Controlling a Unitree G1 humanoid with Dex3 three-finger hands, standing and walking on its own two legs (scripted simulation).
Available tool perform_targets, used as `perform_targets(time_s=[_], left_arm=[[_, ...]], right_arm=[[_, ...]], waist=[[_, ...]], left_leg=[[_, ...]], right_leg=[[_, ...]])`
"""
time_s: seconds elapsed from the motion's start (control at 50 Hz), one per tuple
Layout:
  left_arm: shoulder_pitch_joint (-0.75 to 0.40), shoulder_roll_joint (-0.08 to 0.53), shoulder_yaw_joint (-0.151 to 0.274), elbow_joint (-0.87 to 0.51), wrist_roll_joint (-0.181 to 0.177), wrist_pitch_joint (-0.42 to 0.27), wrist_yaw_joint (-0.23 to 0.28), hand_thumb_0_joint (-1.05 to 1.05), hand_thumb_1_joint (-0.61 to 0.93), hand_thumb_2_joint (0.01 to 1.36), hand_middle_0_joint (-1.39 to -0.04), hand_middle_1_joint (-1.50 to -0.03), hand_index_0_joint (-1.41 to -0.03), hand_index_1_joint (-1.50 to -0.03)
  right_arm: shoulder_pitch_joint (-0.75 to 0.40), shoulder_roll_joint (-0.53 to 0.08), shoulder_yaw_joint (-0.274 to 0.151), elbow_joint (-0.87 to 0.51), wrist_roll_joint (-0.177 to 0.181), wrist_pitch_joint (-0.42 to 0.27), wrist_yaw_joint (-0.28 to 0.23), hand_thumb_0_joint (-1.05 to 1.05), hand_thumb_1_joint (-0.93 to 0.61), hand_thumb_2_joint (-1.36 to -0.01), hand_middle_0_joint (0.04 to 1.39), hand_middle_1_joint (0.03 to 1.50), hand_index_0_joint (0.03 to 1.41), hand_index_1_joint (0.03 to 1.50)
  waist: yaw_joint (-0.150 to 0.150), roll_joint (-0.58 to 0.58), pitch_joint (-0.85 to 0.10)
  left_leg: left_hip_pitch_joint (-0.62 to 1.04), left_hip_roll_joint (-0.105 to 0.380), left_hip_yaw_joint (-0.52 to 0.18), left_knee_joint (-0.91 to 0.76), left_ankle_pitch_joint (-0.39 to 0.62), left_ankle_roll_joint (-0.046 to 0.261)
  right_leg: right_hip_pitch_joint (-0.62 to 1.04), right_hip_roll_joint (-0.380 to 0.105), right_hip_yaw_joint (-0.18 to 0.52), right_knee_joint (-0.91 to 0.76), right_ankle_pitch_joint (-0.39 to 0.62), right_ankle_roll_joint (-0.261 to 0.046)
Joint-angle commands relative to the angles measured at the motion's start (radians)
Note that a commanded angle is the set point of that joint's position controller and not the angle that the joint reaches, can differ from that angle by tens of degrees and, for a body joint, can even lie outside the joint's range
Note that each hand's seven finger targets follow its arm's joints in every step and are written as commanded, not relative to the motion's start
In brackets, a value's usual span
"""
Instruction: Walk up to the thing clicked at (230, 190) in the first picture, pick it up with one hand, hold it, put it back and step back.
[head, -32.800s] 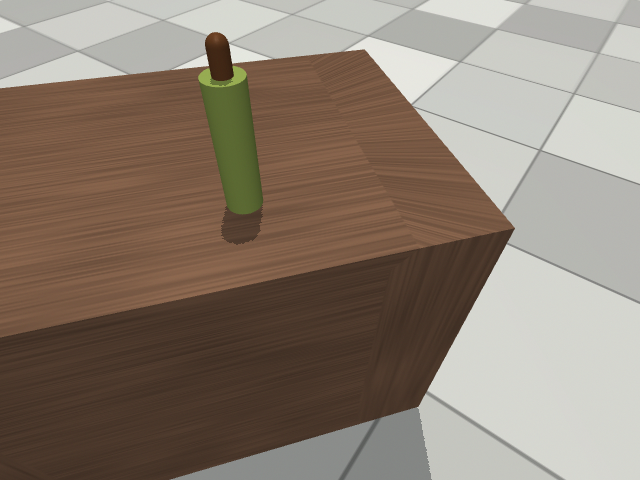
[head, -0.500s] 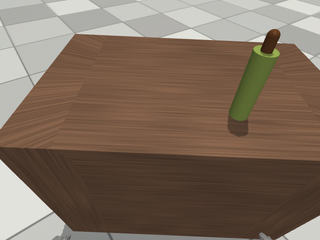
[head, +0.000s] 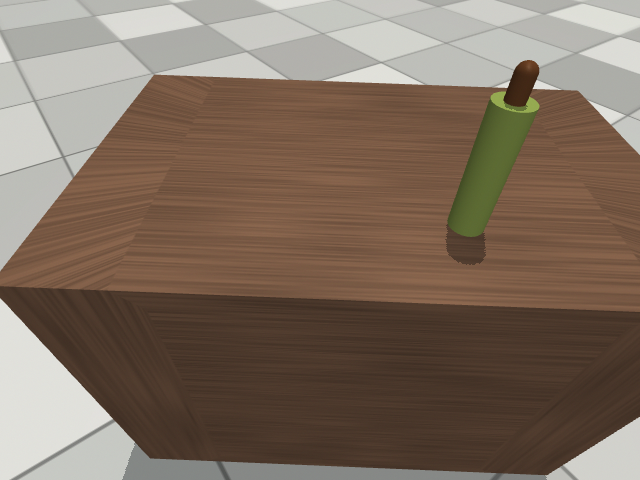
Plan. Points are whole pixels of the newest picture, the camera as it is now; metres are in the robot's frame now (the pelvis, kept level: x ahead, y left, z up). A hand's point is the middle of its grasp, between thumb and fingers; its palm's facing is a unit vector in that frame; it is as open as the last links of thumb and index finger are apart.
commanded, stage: home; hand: right
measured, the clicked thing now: (492, 156) +0.53 -0.24 +0.15
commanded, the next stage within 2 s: stand in 0.98 s
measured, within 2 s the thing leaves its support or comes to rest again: neither
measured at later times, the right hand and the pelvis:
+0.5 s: hand out of the picture +0.08 -0.26 -0.15, palm faces -0.06 +0.93 -0.37, open 17.2 cm; pelvis +0.01 +0.00 +0.00, yaw +0 degrees
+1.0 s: hand out of the picture +0.08 -0.24 -0.15, palm faces -0.05 +0.93 -0.36, open 17.2 cm; pelvis +0.02 +0.01 +0.00, yaw +0 degrees
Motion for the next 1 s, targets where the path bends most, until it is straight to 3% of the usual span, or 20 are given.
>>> perform_targets(time_s=[0.0, 0.06, 0.16, 0.48, 0.72, 0.78, 0.86, 0.98], left_arm=[[-0.035, 0.211, 0.051, -0.041, -0.005, -0.023, 0.01, 0.0, 0.897, 0.902, -0.2, -0.3, -0.2, -0.3], [-0.036, 0.216, 0.051, -0.038, -0.005, -0.029, 0.012, 0.0, 0.897, 0.902, -0.201, -0.3, -0.2, -0.301], [-0.047, 0.207, 0.049, -0.037, -0.01, -0.036, 0.018, 0.0, 0.897, 0.902, -0.2, -0.301, -0.2, -0.301], [-0.069, 0.206, 0.052, -0.03, -0.012, -0.031, 0.021, 0.0, 0.897, 0.902, -0.2, -0.301, -0.2, -0.301], [-0.079, 0.201, 0.054, -0.027, -0.013, -0.031, 0.022, 0.0, 0.897, 0.902, -0.201, -0.302, -0.2, -0.302], [-0.087, 0.202, 0.055, -0.026, -0.012, -0.029, 0.022, 0.0, 0.898, 0.902, -0.2, -0.302, -0.2, -0.302], [-0.086, 0.202, 0.054, -0.03, -0.01, -0.032, 0.022, 0.0, 0.897, 0.902, -0.201, -0.302, -0.2, -0.302], [-0.081, 0.2, 0.053, -0.027, -0.012, -0.028, 0.022, 0.0, 0.898, 0.902, -0.2, -0.301, -0.2, -0.301]], right_arm=[[-0.056, -0.239, -0.049, -0.052, 0.005, -0.022, -0.015, 0.0, 0.528, -0.065, 0.054, 0.055, 0.054, 0.055], [-0.048, -0.217, -0.048, -0.05, 0.009, -0.022, -0.012, 0.0, 0.54, -0.058, 0.053, 0.053, 0.053, 0.053], [-0.046, -0.212, -0.046, -0.045, 0.012, -0.023, -0.013, 0.0, 0.515, -0.072, 0.055, 0.057, 0.055, 0.057], [-0.069, -0.214, -0.048, -0.04, 0.014, -0.019, -0.017, 0.0, 0.521, -0.068, 0.054, 0.056, 0.054, 0.056], [-0.081, -0.213, -0.055, -0.039, 0.014, -0.024, -0.017, 0.0, 0.514, -0.072, 0.055, 0.057, 0.055, 0.057], [-0.084, -0.215, -0.056, -0.037, 0.013, -0.021, -0.018, 0.0, 0.521, -0.068, 0.054, 0.056, 0.054, 0.056], [-0.082, -0.212, -0.059, -0.04, 0.013, -0.023, -0.019, 0.0, 0.51, -0.075, 0.055, 0.058, 0.055, 0.058], [-0.081, -0.213, -0.06, -0.035, 0.012, -0.021, -0.017, 0.0, 0.498, -0.081, 0.056, 0.06, 0.056, 0.06]], waist=[[0.012, 0.027, 0.005], [0.006, -0.019, -0.01], [-0.001, -0.003, -0.037], [0.006, 0.019, -0.045], [0.008, 0.011, -0.073], [0.007, 0.009, -0.045], [0.005, 0.003, -0.08], [0.006, 0.011, -0.052]], left_leg=[[-0.066, 0.088, -0.116, -0.126, -0.171, 0.058], [-0.013, 0.074, -0.093, -0.079, -0.074, 0.056], [0.017, 0.085, -0.088, -0.055, 0.069, 0.056], [0.025, 0.088, -0.081, -0.074, 0.096, 0.049], [0.046, 0.096, -0.079, -0.073, 0.179, 0.052], [0.028, 0.092, -0.082, -0.089, 0.111, 0.053], [0.057, 0.098, -0.076, -0.065, 0.21, 0.056], [0.038, 0.095, -0.081, -0.085, 0.139, 0.053]], right_leg=[[-0.024, -0.092, 0.102, -0.082, -0.065, -0.023], [-0.056, -0.109, 0.122, -0.114, -0.068, -0.027], [-0.015, -0.118, 0.116, -0.105, 0.087, -0.02], [0.011, -0.117, 0.1, -0.107, 0.087, -0.016], [0.059, -0.125, 0.09, -0.088, 0.167, -0.014], [0.041, -0.123, 0.092, -0.102, 0.105, -0.015], [0.059, -0.133, 0.092, -0.088, 0.201, -0.018], [0.041, -0.127, 0.086, -0.099, 0.122, -0.015]])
